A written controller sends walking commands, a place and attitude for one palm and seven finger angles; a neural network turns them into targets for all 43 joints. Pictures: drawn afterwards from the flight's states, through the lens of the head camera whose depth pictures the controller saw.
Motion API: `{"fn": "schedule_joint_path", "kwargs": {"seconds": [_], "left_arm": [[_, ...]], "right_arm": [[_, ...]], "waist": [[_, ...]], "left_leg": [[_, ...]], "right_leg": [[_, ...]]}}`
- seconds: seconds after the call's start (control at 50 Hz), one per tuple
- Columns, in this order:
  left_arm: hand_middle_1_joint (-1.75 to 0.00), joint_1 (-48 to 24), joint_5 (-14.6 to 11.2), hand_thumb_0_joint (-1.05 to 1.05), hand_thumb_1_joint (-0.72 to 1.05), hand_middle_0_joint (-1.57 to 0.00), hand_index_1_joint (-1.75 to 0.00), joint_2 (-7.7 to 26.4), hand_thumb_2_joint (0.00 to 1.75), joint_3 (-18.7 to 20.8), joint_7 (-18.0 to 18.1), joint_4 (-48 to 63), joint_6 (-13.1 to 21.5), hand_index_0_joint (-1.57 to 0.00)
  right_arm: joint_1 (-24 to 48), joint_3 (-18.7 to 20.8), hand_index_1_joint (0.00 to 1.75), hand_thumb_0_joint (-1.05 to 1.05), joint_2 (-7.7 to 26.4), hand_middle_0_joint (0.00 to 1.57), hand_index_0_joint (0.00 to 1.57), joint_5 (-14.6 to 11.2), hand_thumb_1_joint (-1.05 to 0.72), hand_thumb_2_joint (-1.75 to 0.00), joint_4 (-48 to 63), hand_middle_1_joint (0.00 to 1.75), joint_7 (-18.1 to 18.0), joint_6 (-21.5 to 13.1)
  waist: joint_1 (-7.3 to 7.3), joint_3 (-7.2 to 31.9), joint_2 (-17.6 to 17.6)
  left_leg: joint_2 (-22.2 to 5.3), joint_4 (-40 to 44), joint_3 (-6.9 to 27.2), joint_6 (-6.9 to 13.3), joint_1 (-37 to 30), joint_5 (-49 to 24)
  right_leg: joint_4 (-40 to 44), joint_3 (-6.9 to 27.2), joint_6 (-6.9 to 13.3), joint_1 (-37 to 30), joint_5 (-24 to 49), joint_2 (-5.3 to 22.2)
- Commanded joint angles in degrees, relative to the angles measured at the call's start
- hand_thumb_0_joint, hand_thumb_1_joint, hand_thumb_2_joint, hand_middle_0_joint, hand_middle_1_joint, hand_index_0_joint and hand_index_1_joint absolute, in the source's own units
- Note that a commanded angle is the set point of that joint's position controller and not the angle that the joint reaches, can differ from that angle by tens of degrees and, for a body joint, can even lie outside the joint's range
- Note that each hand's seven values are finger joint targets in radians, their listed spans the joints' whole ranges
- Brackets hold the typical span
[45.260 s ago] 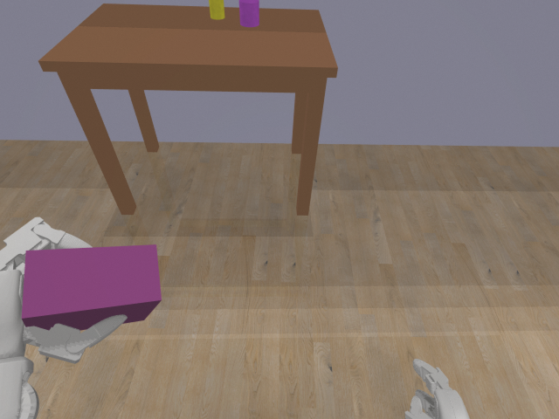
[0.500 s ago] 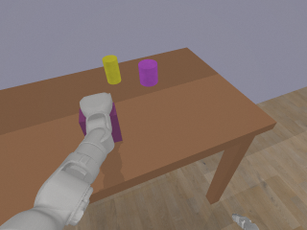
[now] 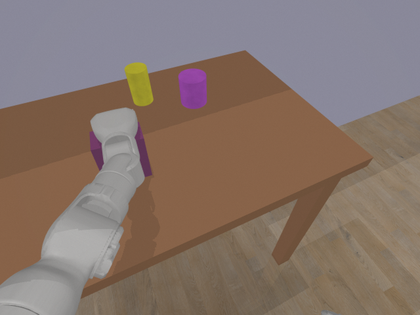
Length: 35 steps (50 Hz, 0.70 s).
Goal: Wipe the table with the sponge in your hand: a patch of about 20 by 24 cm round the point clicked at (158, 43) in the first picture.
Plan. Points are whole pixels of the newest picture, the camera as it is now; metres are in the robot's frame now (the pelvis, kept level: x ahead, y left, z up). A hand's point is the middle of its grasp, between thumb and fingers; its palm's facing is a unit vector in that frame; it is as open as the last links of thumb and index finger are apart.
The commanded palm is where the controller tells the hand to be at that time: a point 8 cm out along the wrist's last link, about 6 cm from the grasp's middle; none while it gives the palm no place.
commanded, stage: wipe forward along the third lane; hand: left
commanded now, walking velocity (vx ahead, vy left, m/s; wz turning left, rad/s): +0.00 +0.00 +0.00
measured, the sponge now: (124, 160) +0.44 +0.20 +0.04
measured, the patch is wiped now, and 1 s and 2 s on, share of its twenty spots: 1.00 1.00 1.00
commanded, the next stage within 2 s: wipe back along the third lane in 0.10 s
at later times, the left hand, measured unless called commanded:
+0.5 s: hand (119, 141) +0.46 +0.20 +0.08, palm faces -0.01 -0.01 -1.00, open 9.9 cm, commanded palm +0.42 +0.18 +0.11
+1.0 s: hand (127, 158) +0.41 +0.18 +0.08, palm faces +0.01 -0.04 -1.00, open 9.9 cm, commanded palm +0.37 +0.16 +0.11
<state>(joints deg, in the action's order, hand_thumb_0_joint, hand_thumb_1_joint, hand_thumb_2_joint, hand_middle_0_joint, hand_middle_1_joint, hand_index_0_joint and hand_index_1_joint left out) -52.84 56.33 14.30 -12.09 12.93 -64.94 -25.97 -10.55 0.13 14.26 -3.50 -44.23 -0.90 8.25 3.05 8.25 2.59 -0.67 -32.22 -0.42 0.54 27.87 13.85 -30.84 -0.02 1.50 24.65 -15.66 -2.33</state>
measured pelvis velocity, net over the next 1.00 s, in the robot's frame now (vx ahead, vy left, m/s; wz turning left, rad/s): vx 0.02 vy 0.01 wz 0.03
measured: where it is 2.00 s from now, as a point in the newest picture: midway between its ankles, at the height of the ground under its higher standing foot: outside the picture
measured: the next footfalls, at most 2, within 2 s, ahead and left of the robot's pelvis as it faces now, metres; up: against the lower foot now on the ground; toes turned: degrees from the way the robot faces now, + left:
none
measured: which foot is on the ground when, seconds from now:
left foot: down 0.00-1.00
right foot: down 0.00-1.00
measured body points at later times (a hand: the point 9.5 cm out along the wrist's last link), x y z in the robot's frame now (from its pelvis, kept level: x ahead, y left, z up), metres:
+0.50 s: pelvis +0.01 +0.01 +0.00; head +0.03 +0.01 +0.45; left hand +0.45 +0.20 +0.13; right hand +0.09 -0.24 -0.14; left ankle +0.02 +0.11 -0.73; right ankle -0.01 -0.11 -0.73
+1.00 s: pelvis +0.02 +0.01 +0.00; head +0.01 -0.01 +0.45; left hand +0.40 +0.17 +0.14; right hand +0.25 -0.20 -0.09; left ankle +0.02 +0.11 -0.73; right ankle -0.01 -0.11 -0.73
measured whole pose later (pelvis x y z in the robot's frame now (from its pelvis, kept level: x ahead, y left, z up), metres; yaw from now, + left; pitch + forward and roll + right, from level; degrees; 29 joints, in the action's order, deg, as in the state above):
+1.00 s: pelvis +0.02 +0.01 +0.00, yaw +2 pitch +5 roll -1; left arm -38.3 54.9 6.7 -23.2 12.4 -44.4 -34.9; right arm -0.9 -0.6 13.2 -4.3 -40.0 1.8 13.9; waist -3.2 9.3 2.7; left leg 0.7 -30.6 0.6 1.1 20.4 15.5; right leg -28.6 -1.0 1.2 16.4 -17.5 -1.1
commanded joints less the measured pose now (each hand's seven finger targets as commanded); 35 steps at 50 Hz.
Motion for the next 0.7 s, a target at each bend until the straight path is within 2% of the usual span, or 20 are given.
{"fn": "schedule_joint_path", "kwargs": {"seconds": [0.0,0.02,0.04,0.06,0.12,0.16,0.2,0.22,0.24,0.28,0.34,0.4,0.42,0.44,0.48,0.52,0.56,0.62,0.66,0.68], "left_arm": [[-1.60,-22.1,2.3,0.00,0.10,-1.20,-1.60,11.8,1.30,2.4,2.0,3.7,-0.1,-1.20],[-1.60,-23.0,1.9,0.00,0.10,-1.20,-1.60,10.5,1.30,1.9,1.9,4.1,0.2,-1.20],[-1.60,-22.6,2.2,0.00,0.10,-1.20,-1.60,11.5,1.30,2.3,1.9,2.6,0.0,-1.20],[-1.60,-24.7,2.2,0.00,0.10,-1.20,-1.60,11.3,1.30,1.7,2.1,2.9,0.1,-1.20],[-1.60,-24.5,2.3,0.00,0.10,-1.20,-1.60,11.8,1.30,2.8,2.1,2.1,0.3,-1.20],[-1.60,-24.9,2.8,0.00,0.10,-1.20,-1.60,14.0,1.30,3.6,2.3,0.8,0.3,-1.20],[-1.60,-22.1,2.5,0.00,0.10,-1.20,-1.60,11.4,1.30,2.3,2.1,0.5,0.2,-1.20],[-1.60,-21.7,2.2,0.00,0.10,-1.20,-1.60,9.9,1.30,2.0,1.8,1.4,0.7,-1.20],[-1.60,-19.7,2.0,0.00,0.10,-1.20,-1.60,9.4,1.30,1.8,1.8,1.3,0.8,-1.20],[-1.60,-19.2,1.6,0.00,0.10,-1.20,-1.60,6.9,1.30,0.2,1.9,2.5,1.1,-1.20],[-1.60,-15.0,-0.1,0.00,0.10,-1.20,-1.60,5.7,1.30,1.0,2.4,3.9,1.2,-1.20],[-1.60,-14.1,-1.0,0.00,0.10,-1.20,-1.60,3.5,1.30,-0.7,2.7,4.4,-0.4,-1.20],[-1.60,-14.9,-1.7,0.00,0.10,-1.20,-1.60,1.6,1.30,-1.7,2.5,6.0,-0.6,-1.20],[-1.60,-14.1,-1.4,0.00,0.10,-1.20,-1.60,1.8,1.30,-1.7,2.7,5.9,-1.0,-1.20],[-1.60,-13.6,-1.7,0.00,0.10,-1.20,-1.60,-0.8,1.30,-3.5,2.5,7.4,-1.9,-1.20],[-1.60,-11.9,-2.5,0.00,0.10,-1.20,-1.60,-0.9,1.30,-2.6,2.3,9.1,-2.3,-1.20],[-1.60,-10.8,-2.4,0.00,0.10,-1.20,-1.60,-2.6,1.30,-4.5,2.1,9.8,-3.2,-1.20],[-1.60,-8.3,-2.9,0.00,0.10,-1.20,-1.60,-3.3,1.30,-4.5,1.7,12.8,-4.2,-1.20],[-1.60,-6.5,-2.7,0.00,0.10,-1.20,-1.60,-5.8,1.30,-6.8,1.5,14.3,-5.0,-1.20],[-1.60,-5.4,-3.0,0.00,0.10,-1.20,-1.60,-5.3,1.30,-6.1,1.4,15.7,-5.4,-1.20]], "right_arm": [[1.5,2.4,0.30,0.00,7.8,0.20,0.20,0.1,-0.90,-0.90,5.5,0.30,-0.4,-2.1],[1.5,2.5,0.30,0.00,7.5,0.20,0.20,0.1,-0.90,-0.90,5.8,0.30,-0.4,-2.3],[0.9,2.5,0.30,0.00,8.0,0.20,0.20,0.1,-0.90,-0.90,5.4,0.30,-0.4,-2.2],[0.7,2.4,0.30,0.00,8.0,0.20,0.20,0.1,-0.90,-0.90,5.2,0.30,-0.3,-2.3],[-0.3,2.8,0.30,0.00,7.9,0.20,0.20,0.3,-0.90,-0.90,5.1,0.30,0.0,-2.6],[-1.2,2.7,0.30,0.00,8.5,0.20,0.20,0.4,-0.90,-0.90,4.7,0.30,0.0,-2.5],[-1.3,2.9,0.30,0.00,8.1,0.20,0.20,0.4,-0.90,-0.90,5.1,0.30,0.4,-2.6],[-1.1,3.1,0.30,0.00,7.8,0.20,0.20,0.3,-0.90,-0.90,5.4,0.30,0.6,-2.7],[-1.0,3.1,0.30,0.00,7.9,0.20,0.20,0.3,-0.90,-0.90,5.5,0.30,0.7,-2.5],[-0.7,3.2,0.30,0.00,7.7,0.20,0.20,0.2,-0.90,-0.90,5.7,0.30,0.9,-2.5],[0.3,3.3,0.30,0.00,7.4,0.20,0.20,0.2,-0.90,-0.90,6.1,0.30,1.1,-2.3],[2.0,3.0,0.30,0.00,7.2,0.20,0.20,-0.3,-0.90,-0.90,6.2,0.30,1.3,-2.0],[3.2,2.9,0.30,0.00,6.9,0.20,0.20,-0.5,-0.90,-0.90,6.6,0.30,1.3,-1.9],[3.3,3.0,0.30,0.00,7.0,0.20,0.20,-0.5,-0.90,-0.90,6.2,0.30,1.3,-1.8],[4.2,2.9,0.30,0.00,6.7,0.20,0.20,-0.5,-0.90,-0.90,6.4,0.30,1.5,-1.5],[5.8,2.9,0.30,0.00,6.5,0.20,0.20,-0.5,-0.90,-0.90,7.1,0.30,1.5,-1.2],[6.9,2.6,0.30,0.00,6.5,0.20,0.20,-0.6,-0.90,-0.90,7.3,0.30,1.4,-0.5],[9.1,2.4,0.30,0.00,6.2,0.20,0.20,-0.7,-0.90,-0.90,8.4,0.30,1.5,0.2],[10.0,2.3,0.30,0.00,6.0,0.20,0.20,-0.7,-0.90,-0.90,8.8,0.30,1.8,0.8],[10.6,2.4,0.30,0.00,6.1,0.20,0.20,-0.7,-0.90,-0.90,9.0,0.30,1.9,1.0]], "waist": [[1.23,14.8,-4.3],[1.44,15.8,-5.8],[1.72,14.6,-6.1],[2.29,14.4,-4.5],[1.80,16.7,-4.4],[2.35,16.2,-5.1],[1.62,16.2,-3.6],[1.38,17.5,-3.9],[0.97,16.7,-3.8],[1.19,15.9,-4.1],[-0.43,16.7,-4.3],[-0.40,13.7,-5.4],[-0.54,14.1,-4.9],[-0.65,13.6,-4.2],[-0.88,13.8,-4.1],[-1.81,15.1,-5.0],[-1.47,13.1,-6.0],[-2.55,13.9,-6.3],[-2.61,12.8,-6.4],[-3.11,13.8,-6.5]], "left_leg": [[0.5,1.8,-0.6,1.9,-8.5,-8.4],[0.4,1.7,-0.6,2.1,-8.5,-9.2],[0.3,1.6,-0.4,2.0,-8.2,-8.7],[0.3,1.6,-0.7,2.0,-8.1,-8.3],[0.2,1.2,-0.4,2.0,-8.1,-10.2],[0.3,0.9,-0.5,2.1,-7.2,-9.4],[0.4,1.0,-0.7,2.0,-7.4,-9.9],[0.1,1.0,-0.3,2.0,-8.3,-11.4],[0.1,1.1,-0.4,2.0,-8.5,-10.7],[0.0,1.3,-0.4,2.0,-9.2,-10.3],[-0.1,1.5,-0.4,2.0,-10.2,-11.8],[-0.1,2.5,-0.4,2.0,-10.1,-9.9],[-0.2,2.9,-0.2,1.9,-10.6,-10.5],[-0.3,2.9,-0.1,1.9,-11.6,-10.6],[-0.3,3.0,-0.1,1.8,-12.8,-11.4],[-0.2,3.1,0.0,1.8,-13.3,-13.0],[-0.2,3.3,0.0,1.7,-13.8,-12.8],[0.0,3.5,0.1,1.5,-14.5,-14.5],[0.0,3.3,0.2,1.4,-15.5,-15.5],[0.1,3.1,-0.1,1.5,-16.0,-16.6]], "right_leg": [[3.7,-0.4,0.5,-3.8,14.9,0.3],[3.6,-0.5,0.4,-4.4,16.1,0.2],[3.7,-0.5,0.4,-3.6,15.4,0.1],[3.6,-0.4,0.4,-2.8,15.2,0.2],[3.0,-0.6,0.6,-3.7,17.1,0.0],[3.1,-0.4,0.3,-3.6,16.8,0.1],[3.2,-0.6,0.5,-3.6,17.1,0.0],[2.9,-0.9,0.7,-4.1,18.0,-0.1],[3.1,-1.0,0.7,-3.7,16.7,-0.3],[3.6,-1.1,0.7,-2.9,15.7,-0.4],[3.5,-1.5,0.9,-4.5,16.8,-0.5],[4.5,-1.7,0.9,-3.8,14.4,-0.5],[4.4,-2.0,1.0,-3.9,14.5,-0.5],[4.5,-2.0,1.1,-3.3,13.6,-0.6],[4.5,-2.3,1.3,-3.4,14.1,-0.7],[4.4,-2.3,1.5,-5.2,16.1,-0.6],[4.6,-2.6,1.5,-4.7,15.8,-0.5],[4.5,-2.7,1.7,-6.6,17.9,-0.3],[4.3,-3.0,1.9,-6.3,18.7,-0.4],[4.3,-2.8,2.0,-7.4,20.6,-0.2]]}}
